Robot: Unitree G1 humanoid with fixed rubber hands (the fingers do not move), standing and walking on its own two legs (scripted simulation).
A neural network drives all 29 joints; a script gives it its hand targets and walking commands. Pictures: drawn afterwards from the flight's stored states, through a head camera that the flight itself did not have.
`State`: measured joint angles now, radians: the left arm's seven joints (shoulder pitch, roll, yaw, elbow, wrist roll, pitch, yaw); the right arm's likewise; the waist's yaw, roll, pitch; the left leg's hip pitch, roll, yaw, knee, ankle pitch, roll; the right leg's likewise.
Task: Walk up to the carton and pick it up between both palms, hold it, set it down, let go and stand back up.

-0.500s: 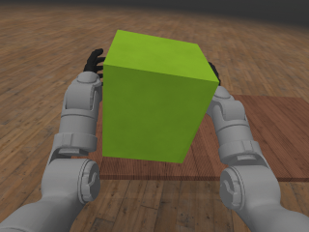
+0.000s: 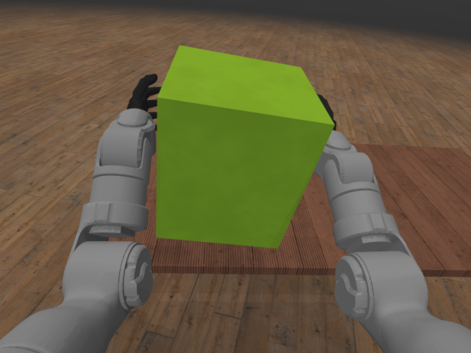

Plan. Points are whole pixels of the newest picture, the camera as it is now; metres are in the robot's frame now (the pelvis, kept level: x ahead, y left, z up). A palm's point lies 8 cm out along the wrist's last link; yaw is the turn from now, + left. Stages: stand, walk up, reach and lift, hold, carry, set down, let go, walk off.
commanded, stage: hold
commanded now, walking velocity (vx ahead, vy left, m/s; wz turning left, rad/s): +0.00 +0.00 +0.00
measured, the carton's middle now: (230, 150) +0.37 +0.03 +0.23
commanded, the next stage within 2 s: set down in 0.44 s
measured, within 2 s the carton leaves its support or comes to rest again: neither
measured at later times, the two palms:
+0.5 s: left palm (139, 119) +0.36 +0.18 +0.27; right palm (322, 138) +0.38 -0.12 +0.26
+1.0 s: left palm (142, 124) +0.39 +0.18 +0.25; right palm (314, 139) +0.41 -0.12 +0.24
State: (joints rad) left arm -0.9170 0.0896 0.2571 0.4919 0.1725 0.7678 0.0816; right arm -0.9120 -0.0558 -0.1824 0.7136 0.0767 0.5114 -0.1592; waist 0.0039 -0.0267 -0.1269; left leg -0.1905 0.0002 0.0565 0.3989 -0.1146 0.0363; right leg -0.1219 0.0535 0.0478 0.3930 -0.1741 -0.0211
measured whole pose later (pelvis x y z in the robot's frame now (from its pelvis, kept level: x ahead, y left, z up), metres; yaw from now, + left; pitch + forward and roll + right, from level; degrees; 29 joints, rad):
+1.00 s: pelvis +0.01 +0.00 +0.00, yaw +0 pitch -6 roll +0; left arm -0.92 0.09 0.30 0.55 0.25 0.61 0.02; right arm -0.97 -0.06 -0.19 0.93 0.08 0.25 -0.14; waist 0.00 -0.06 -0.07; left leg -0.17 0.00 0.06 0.38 -0.12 0.03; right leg -0.11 0.05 0.05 0.39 -0.19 -0.02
